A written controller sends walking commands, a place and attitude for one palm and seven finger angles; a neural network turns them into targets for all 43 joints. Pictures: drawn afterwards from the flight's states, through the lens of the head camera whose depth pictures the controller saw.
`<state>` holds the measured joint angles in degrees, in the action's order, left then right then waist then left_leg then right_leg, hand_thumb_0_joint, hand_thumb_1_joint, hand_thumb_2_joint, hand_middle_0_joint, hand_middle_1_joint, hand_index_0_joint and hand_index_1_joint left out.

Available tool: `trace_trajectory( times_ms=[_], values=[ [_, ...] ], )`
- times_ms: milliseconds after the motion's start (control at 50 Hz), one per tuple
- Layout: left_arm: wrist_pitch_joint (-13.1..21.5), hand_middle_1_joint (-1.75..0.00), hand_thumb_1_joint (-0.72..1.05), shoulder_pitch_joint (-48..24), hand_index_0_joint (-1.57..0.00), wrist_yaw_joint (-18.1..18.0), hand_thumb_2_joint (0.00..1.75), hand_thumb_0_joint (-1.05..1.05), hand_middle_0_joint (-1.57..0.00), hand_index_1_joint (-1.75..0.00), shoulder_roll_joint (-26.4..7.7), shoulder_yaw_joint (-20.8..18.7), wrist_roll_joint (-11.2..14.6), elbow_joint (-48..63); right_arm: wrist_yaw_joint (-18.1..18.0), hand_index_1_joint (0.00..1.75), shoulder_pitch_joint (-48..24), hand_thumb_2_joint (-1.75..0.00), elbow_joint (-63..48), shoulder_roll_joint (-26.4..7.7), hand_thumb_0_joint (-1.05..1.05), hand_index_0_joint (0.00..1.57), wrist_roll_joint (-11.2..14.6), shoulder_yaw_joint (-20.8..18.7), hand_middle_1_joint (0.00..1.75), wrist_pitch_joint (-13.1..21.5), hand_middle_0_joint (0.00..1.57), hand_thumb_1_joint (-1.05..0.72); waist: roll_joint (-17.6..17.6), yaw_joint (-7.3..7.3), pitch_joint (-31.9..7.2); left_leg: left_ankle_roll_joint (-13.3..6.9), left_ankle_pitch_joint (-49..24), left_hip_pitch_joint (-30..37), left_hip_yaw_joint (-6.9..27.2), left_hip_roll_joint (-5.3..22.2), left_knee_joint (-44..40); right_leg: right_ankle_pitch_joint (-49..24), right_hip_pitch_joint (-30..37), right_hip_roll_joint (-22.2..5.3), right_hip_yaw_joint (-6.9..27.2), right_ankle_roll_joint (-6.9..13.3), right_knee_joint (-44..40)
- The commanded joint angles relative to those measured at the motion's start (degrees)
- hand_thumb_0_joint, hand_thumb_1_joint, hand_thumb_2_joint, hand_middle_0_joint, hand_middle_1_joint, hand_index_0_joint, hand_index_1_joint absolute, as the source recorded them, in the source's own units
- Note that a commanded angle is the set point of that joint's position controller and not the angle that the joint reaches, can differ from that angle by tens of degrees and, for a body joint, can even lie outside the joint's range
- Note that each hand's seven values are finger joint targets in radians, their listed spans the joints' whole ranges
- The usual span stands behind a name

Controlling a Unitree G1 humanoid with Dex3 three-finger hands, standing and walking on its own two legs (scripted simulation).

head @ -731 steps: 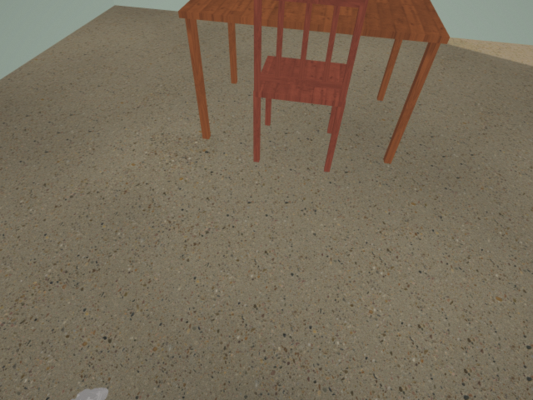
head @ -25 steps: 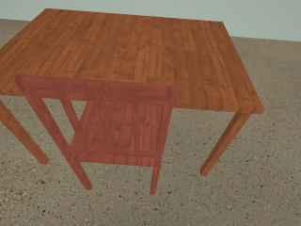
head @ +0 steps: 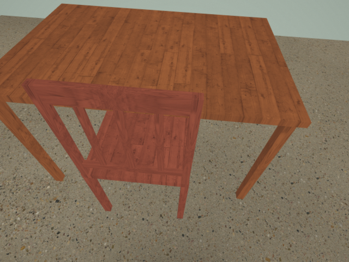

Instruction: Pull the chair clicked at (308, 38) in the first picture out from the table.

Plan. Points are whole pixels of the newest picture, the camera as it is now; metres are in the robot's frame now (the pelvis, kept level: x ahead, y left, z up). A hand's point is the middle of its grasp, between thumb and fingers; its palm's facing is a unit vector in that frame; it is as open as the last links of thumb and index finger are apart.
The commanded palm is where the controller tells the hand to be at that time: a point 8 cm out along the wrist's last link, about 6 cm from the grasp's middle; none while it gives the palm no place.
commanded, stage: come to a stop and stand still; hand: left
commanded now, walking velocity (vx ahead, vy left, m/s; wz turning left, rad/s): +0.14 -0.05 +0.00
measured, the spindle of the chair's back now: (126, 141) +0.46 +0.19 -0.08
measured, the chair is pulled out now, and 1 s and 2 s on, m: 0.00 0.00 0.00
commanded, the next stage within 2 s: look again from close up in 0.32 s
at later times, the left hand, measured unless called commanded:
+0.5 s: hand out of the picture -0.04 +0.16 -0.17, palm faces +0.06 -0.98 -0.19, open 7.3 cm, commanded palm none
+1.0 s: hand out of the picture +0.04 +0.17 -0.16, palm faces +0.04 -0.97 -0.23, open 7.3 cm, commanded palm none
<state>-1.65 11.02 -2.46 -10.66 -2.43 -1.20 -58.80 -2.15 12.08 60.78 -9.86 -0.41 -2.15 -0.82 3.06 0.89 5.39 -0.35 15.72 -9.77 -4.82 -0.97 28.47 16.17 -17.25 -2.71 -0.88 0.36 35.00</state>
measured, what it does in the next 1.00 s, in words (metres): stands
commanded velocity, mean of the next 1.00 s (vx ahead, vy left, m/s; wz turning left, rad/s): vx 0.02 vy -0.01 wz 0.00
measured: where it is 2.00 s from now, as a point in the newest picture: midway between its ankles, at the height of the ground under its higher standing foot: outside the picture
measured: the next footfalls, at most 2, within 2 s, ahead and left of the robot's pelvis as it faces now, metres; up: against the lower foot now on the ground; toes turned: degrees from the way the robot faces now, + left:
none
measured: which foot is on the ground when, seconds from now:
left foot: down 0.00-1.00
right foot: down 0.00-1.00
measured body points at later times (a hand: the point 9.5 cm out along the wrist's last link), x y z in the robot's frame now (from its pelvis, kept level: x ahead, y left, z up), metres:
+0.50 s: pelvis +0.02 +0.00 +0.00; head +0.02 -0.02 +0.45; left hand -0.04 +0.21 -0.15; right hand +0.00 -0.21 -0.17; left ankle -0.01 +0.12 -0.73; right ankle +0.04 -0.11 -0.73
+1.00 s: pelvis +0.03 -0.01 +0.01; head +0.04 -0.02 +0.46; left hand +0.04 +0.22 -0.14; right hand +0.03 -0.22 -0.16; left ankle -0.01 +0.12 -0.73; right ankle +0.04 -0.11 -0.73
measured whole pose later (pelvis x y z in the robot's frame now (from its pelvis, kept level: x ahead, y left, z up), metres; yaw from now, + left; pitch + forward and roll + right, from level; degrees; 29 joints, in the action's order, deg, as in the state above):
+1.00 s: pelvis +0.03 -0.01 +0.01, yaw +1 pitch -2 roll +1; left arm 1.1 15.1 -2.1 -9.1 0.1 -0.5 -62.0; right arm -1.8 16.9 64.2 -8.5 -0.6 0.7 1.4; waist -0.6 -0.1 2.1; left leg 0.6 16.7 -6.5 -2.9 0.7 24.8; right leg 14.8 -12.4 -0.5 -2.2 1.5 28.7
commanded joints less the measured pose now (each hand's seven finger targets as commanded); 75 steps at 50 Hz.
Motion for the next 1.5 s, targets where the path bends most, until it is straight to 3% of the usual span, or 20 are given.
trace_trajectory(
  times_ms=[0,40,100,160,240,280,300,320,340,360,380,420,480,560,680,880,1180,1440,1460,1480],
  values=[
    [0.05,-0.3,0.9,4.95,-0.2,-0.03,0.9,0.0,-0.2,-0.3,-3.44,-0.24,-0.43,1.42,0.94,0.3,-0.52,-0.9,-2.25,-5.49,0.0,0.2,-0.48,0.21,0.3,0.97,0.2,-0.9,-9.87,1.88,-0.03,-5.97,5.08,-12.54,13.19,12.57,-16.84,3.43,7.94,-0.5,0.46,-0.61,0.61],
    [0.64,-0.3,0.9,7.32,-0.2,0.48,0.9,0.0,-0.2,-0.3,-3.21,0.39,-0.67,-0.14,1.13,0.3,0.31,-0.9,-1.67,-5.95,0.0,0.2,-0.55,0.4,0.3,0.94,0.2,-0.9,-7.16,1.78,0.93,-3.8,13.15,-11.18,11.53,9.42,-16.22,0.3,7.37,-0.4,1.17,-0.26,-5.35],
    [1.16,-0.3,0.9,8.21,-0.2,0.79,0.9,0.0,-0.2,-0.3,-4.44,0.38,-0.66,-0.49,1.41,0.3,3.13,-0.9,-0.59,-5.73,0.0,0.2,-0.53,0.16,0.3,0.5,0.2,-0.9,-5.4,0.73,3.85,-2.95,21.68,-10.08,10.49,7.14,-15.88,10.26,2.27,-0.28,2.93,0.0,-11.17],
    [1.71,-0.3,0.9,8.97,-0.2,0.75,0.9,0.0,-0.2,-0.3,-4.88,0.27,-0.5,-0.65,1.36,0.3,6.31,-0.9,0.28,-4.47,0.0,0.2,-0.56,0.14,0.3,0.06,0.2,-0.9,-2.57,-0.42,6.12,-2.66,18.33,-7.19,9.01,5.64,-13.32,14.47,-3.07,-0.37,5.22,0.51,-15.64],
    [3.06,-0.3,0.9,10.82,-0.2,0.64,0.9,0.0,-0.2,-0.3,-3.16,0.96,0.28,-2.05,0.79,0.3,9.69,-0.9,2.1,-2.08,0.0,0.2,-0.17,1.3,0.3,1.33,0.2,-0.9,-2.15,-1.46,0.35,-2.01,1.99,0.04,6.94,5.3,-9.7,2.33,-0.77,-2.04,6.38,1.33,-16.43],
    [3.1,-0.3,0.9,11.67,-0.2,0.61,0.9,0.0,-0.2,-0.3,-3.39,1.05,0.33,-2.63,0.77,0.3,9.9,-0.9,2.66,-1.69,0.0,0.2,0.03,1.34,0.3,1.36,0.2,-0.9,-3.44,-1.26,1.32,-1.61,5.11,-0.97,6.75,5.15,-10.73,6.23,-1.15,-2.5,6.59,1.0,-18.63],
    [4.26,-0.3,0.9,14.88,-0.2,-1.66,0.9,0.0,-0.2,-0.3,-4.12,1.87,-0.34,-5.66,1.14,0.3,3.45,-0.9,-0.51,-5.54,0.0,0.2,-0.65,1.61,0.3,2.26,0.2,-0.9,-4.52,1.09,3.58,0.07,-2.73,-7.14,3.82,7.16,-0.22,-12.4,2.09,-4.22,4.89,0.66,-12.74],
    [4.54,-0.3,0.9,13.42,-0.2,-1.16,0.9,0.0,-0.2,-0.3,-6.12,1.46,-0.06,-3.74,1.29,0.3,6.63,-0.9,-2.54,-1.59,0.0,0.2,-0.54,1.76,0.3,2.24,0.2,-0.9,-4.04,-1.41,-3.55,0.09,5.41,-5.57,4.55,3.91,0.07,-2.69,3.37,-6.34,9.45,2.92,-13.68],
    [4.46,-0.3,0.9,11.92,-0.2,-0.58,0.9,0.0,-0.2,-0.3,-5.43,1.58,0.13,-3.04,1.14,0.3,8.17,-0.9,-1.98,-1.39,0.0,0.2,-0.58,1.88,0.3,2.47,0.2,-0.9,-6.12,-1.91,-2.44,-0.51,4.6,-3.83,5.12,4.08,-1.99,6.35,0.1,-5.86,9.62,4.11,-14.24],
    [4.8,-0.3,0.9,11.03,-0.2,-0.11,0.9,0.0,-0.2,-0.3,-5.57,1.62,0.1,-2.88,1.28,0.3,10.29,-0.9,-1.16,-1.59,0.0,0.2,-0.82,2.2,0.3,2.74,0.2,-0.9,-9.37,-2.51,-5.64,-0.59,-0.04,-1.6,5.17,4.35,-2.24,3.85,0.81,-4.99,7.74,4.57,-13.25],
    [4.7,-0.3,0.9,11.03,-0.2,0.01,0.9,0.0,-0.2,-0.3,-4.62,1.69,0.26,-3.02,1.19,0.3,11.36,-0.9,-1.22,-1.43,0.0,0.2,-0.7,2.23,0.3,2.82,0.2,-0.9,-8.56,-2.65,-5.66,-0.72,-0.35,-2.45,6.16,5.12,-2.27,4.94,0.93,-3.97,6.73,4.22,-12.58],
    [4.6,-0.3,0.9,11.27,-0.2,0.16,0.9,0.0,-0.2,-0.3,-3.23,2.2,0.46,-3.53,0.97,0.3,11.34,-0.9,-1.18,-1.35,0.0,0.2,-0.29,2.49,0.3,2.9,0.2,-0.9,-4.38,-2.34,-3.7,-1.13,-2.56,-3.97,6.92,5.46,-3.37,0.69,2.17,-3.29,6.21,3.73,-12.15],
    [4.35,-0.3,0.9,11.21,-0.2,0.28,0.9,0.0,-0.2,-0.3,-1.71,2.39,0.64,-4.15,0.72,0.3,12.09,-0.9,-0.7,-1.89,0.0,0.2,-0.26,2.55,0.3,3.17,0.2,-0.9,-1.17,-2.04,-1.2,-1.32,-5.24,-4.63,7.43,5.87,-5.13,-4.5,2.52,-2.84,5.16,3.34,-10.95],
    [4.08,-0.3,0.9,11.65,-0.2,0.13,0.9,0.0,-0.2,-0.3,-1.61,2.43,0.88,-4.19,0.42,0.3,12.02,-0.9,0.39,-1.88,0.0,0.2,-0.18,2.67,0.3,3.56,0.2,-0.9,-3.25,-1.24,-0.64,-1.36,-8.94,-4.03,7.35,6.1,-6.82,-10.54,4.53,-2.68,4.34,3.02,-9.59],
    [3.73,-0.3,0.9,10.32,-0.2,-0.05,0.9,0.0,-0.2,-0.3,-2.22,2.16,0.86,-3.05,0.39,0.3,11.1,-0.9,1.4,-1.9,0.0,0.2,-0.24,2.51,0.3,3.31,0.2,-0.9,-1.92,-0.9,0.34,-1.18,-8.8,-3.56,6.67,5.71,-7.47,-12.26,5.16,-3.06,4.39,2.82,-9.87],
    [3.68,-0.3,0.9,8.54,-0.2,-0.01,0.9,0.0,-0.2,-0.3,-3.97,1.73,0.83,-1.23,0.35,0.3,9.68,-0.9,2.02,-2.72,0.0,0.2,-0.31,2.13,0.3,3.27,0.2,-0.9,-3.46,-0.99,-3.24,-0.88,-13.12,-0.24,6.12,5.95,-7.23,-18.06,7.41,-3.59,4.61,2.96,-9.92],
    [3.28,-0.3,0.9,8.14,-0.2,0.34,0.9,0.0,-0.2,-0.3,-4.58,1.92,0.56,-1.34,0.68,0.3,8.63,-0.9,2.74,-2.87,0.0,0.2,-0.16,2.16,0.3,2.69,0.2,-0.9,-3.22,-1.23,-0.78,-0.65,-5.26,-0.01,5.56,5.35,-8.61,-6.78,4.17,-3.65,5.89,2.71,-14.67],
    [3.26,-0.3,0.9,9.58,-0.2,0.24,0.9,0.0,-0.2,-0.3,-3.5,2.09,0.56,-1.7,0.61,0.3,10.54,-0.9,3.77,-1.82,0.0,0.2,-0.01,2.37,0.3,3.02,0.2,-0.9,-2.42,-1.25,-0.72,-0.84,-5.25,-0.48,5.82,5.68,-9.07,-5.1,3.68,-3.18,5.53,2.71,-14.69],
    [4.59,-0.3,0.9,4.07,-0.2,0.08,0.9,0.0,-0.2,-0.3,-11.34,3.31,1.54,0.86,0.7,0.3,4.24,-0.9,-1.68,-6.86,0.0,0.2,-1.17,1.64,0.3,2.31,0.2,-0.9,-9.05,-3.51,1.3,-1.9,-14.71,-3.81,7.29,2.07,-8.82,-11.51,3.91,0.61,2.76,3.7,-8.34],
    [12.63,-0.3,0.88,-29.49,-0.2,-1.12,0.89,0.0,-0.2,-0.3,-18.51,-7.34,14.23,76.31,-2.38,0.3,2.26,-0.9,-19.94,-14.58,0.0,0.2,2.23,0.58,0.3,10.84,0.2,-0.9,-9.25,-8.01,-17.42,-1.91,-7.57,0.85,2.09,0.83,-5.24,-4.26,5.16,2.72,1.3,-0.56,-13.25]
  ],
)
